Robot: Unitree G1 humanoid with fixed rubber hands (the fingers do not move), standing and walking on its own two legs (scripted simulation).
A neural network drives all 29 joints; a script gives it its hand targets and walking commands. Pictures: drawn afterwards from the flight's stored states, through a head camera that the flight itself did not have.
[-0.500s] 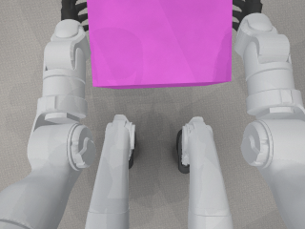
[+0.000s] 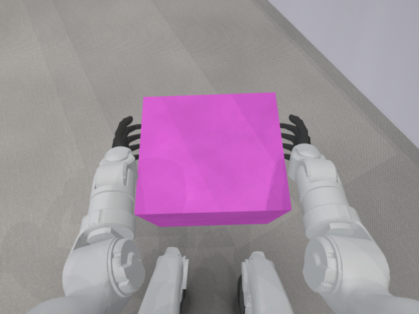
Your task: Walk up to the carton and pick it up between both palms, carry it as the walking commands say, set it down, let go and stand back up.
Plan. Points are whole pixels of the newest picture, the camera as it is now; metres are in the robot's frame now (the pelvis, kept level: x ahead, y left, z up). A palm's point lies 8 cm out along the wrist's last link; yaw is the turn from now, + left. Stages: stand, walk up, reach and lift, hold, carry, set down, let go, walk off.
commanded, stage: reach and lift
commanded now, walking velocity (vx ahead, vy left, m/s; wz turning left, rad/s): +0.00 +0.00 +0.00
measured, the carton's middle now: (211, 166) +0.43 +0.02 -0.10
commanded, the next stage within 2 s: none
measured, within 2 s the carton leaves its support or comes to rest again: neither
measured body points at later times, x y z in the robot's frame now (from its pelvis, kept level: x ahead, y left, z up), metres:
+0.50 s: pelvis +0.03 +0.00 +0.07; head +0.14 +0.00 +0.51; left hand +0.41 +0.19 +0.04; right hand +0.43 -0.17 +0.04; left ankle +0.09 +0.14 -0.60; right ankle +0.08 -0.13 -0.60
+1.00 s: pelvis +0.04 +0.00 +0.12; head +0.08 +0.00 +0.57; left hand +0.39 +0.19 +0.11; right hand +0.40 -0.17 +0.11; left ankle +0.09 +0.14 -0.60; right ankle +0.08 -0.13 -0.60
